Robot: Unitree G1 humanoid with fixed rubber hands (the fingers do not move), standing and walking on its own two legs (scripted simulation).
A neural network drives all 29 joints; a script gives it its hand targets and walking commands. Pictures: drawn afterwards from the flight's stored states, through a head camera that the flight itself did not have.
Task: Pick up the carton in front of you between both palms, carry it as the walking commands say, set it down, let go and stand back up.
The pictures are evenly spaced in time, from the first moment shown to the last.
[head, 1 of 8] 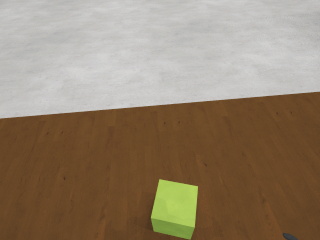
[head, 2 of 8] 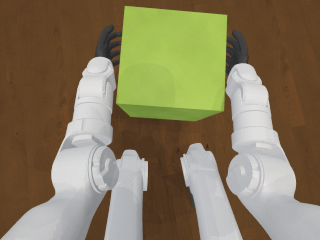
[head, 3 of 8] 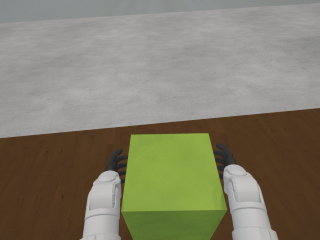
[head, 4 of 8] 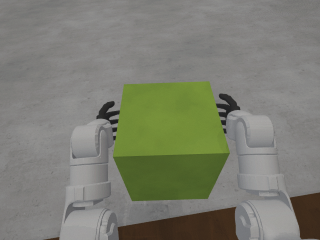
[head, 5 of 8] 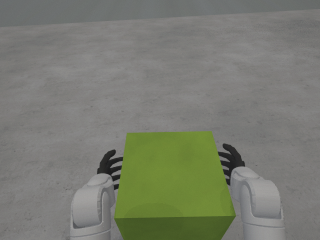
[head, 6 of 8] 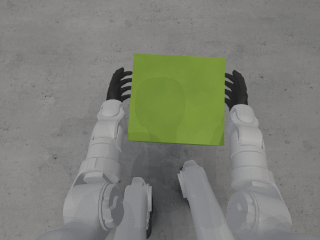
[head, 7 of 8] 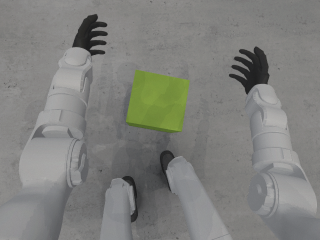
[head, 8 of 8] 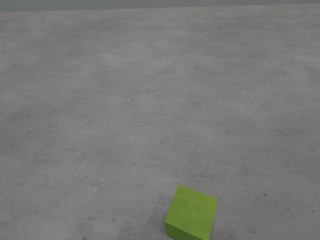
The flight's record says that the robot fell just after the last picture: no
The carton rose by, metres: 0.69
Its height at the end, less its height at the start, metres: -0.14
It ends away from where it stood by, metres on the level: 2.44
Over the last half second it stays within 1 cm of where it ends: yes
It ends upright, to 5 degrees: yes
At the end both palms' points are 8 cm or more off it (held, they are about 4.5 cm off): yes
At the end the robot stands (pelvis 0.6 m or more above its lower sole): yes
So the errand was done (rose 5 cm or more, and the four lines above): yes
